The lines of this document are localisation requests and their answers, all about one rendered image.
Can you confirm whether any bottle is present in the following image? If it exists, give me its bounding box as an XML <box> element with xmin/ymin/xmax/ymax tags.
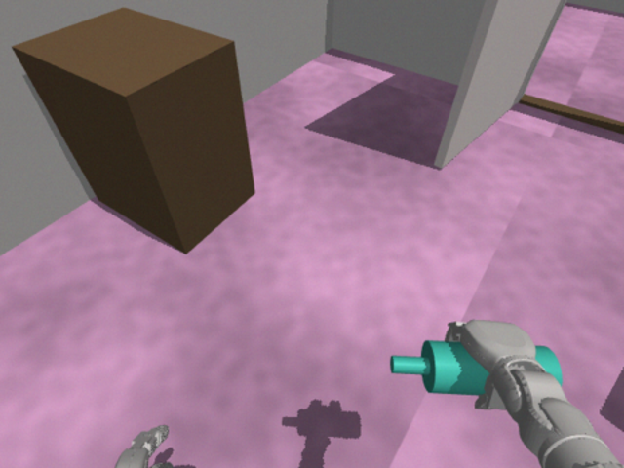
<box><xmin>390</xmin><ymin>340</ymin><xmax>563</xmax><ymax>396</ymax></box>

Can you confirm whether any right robot hand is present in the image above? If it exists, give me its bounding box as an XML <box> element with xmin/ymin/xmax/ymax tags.
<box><xmin>445</xmin><ymin>320</ymin><xmax>536</xmax><ymax>410</ymax></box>

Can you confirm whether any right robot arm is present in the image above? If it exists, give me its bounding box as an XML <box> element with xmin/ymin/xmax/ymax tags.
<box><xmin>491</xmin><ymin>355</ymin><xmax>624</xmax><ymax>468</ymax></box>

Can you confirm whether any left robot hand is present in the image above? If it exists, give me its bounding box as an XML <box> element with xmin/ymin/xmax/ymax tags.
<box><xmin>115</xmin><ymin>425</ymin><xmax>174</xmax><ymax>468</ymax></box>

